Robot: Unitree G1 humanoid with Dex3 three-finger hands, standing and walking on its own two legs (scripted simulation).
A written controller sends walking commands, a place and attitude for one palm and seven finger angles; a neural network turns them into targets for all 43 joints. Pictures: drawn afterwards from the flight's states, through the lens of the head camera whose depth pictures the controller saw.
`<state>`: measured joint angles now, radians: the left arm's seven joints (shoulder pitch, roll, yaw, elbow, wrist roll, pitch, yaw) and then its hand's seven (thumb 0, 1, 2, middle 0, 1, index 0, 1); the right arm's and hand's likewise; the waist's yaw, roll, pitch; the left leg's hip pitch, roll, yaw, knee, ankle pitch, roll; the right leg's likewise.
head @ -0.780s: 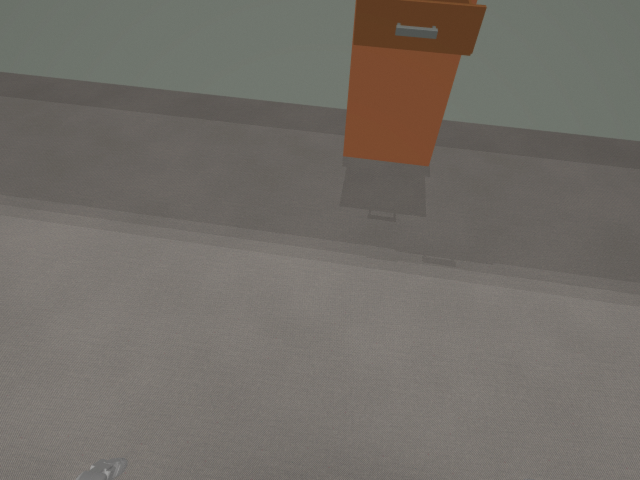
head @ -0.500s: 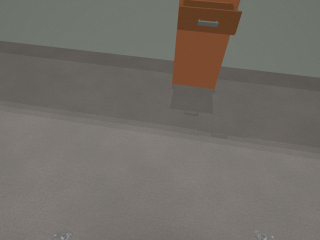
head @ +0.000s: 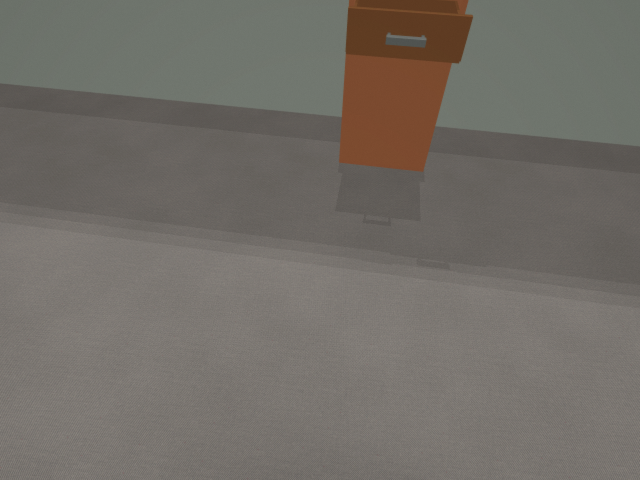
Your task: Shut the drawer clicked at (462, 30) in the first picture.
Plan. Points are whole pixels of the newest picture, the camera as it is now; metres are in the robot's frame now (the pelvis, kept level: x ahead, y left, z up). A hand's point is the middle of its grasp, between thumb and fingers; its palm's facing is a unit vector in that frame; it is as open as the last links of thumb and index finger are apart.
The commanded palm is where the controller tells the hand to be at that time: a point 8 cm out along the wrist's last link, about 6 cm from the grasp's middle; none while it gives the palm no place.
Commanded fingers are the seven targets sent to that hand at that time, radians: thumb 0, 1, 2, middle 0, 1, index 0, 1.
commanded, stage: stand and wait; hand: left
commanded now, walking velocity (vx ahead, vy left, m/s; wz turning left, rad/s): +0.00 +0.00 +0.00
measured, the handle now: (405, 38) +1.41 -0.21 -0.01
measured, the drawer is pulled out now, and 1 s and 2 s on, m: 0.30 0.30 0.30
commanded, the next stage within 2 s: look at it before walking up in 0.06 s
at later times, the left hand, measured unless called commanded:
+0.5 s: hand out of the picture +0.06 +0.24 -0.16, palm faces -0.04 -0.94 -0.33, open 7.4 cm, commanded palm none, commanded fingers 0.00 0.90 0.90 -0.20 -0.30 -0.20 -0.30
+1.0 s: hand out of the picture +0.04 +0.20 -0.18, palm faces -0.07 -0.97 -0.24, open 7.4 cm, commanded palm none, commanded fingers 0.00 0.90 0.90 -0.20 -0.30 -0.20 -0.30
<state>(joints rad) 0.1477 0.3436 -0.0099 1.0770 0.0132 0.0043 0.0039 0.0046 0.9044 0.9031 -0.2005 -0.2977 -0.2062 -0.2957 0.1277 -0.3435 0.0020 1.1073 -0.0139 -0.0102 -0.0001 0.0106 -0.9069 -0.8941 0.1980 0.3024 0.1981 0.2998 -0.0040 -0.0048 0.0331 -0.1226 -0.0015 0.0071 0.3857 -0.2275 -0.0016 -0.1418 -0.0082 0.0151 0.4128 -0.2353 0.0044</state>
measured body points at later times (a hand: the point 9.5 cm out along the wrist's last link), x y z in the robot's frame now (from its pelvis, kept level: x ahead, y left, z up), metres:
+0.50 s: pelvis -0.01 -0.01 +0.00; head -0.01 -0.01 +0.45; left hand +0.07 +0.28 -0.13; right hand +0.06 -0.30 -0.13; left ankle -0.01 +0.12 -0.74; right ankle -0.01 -0.12 -0.74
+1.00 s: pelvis +0.02 -0.01 -0.01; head +0.01 -0.01 +0.44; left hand +0.05 +0.25 -0.16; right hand +0.04 -0.28 -0.15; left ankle -0.01 +0.12 -0.74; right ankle -0.01 -0.12 -0.74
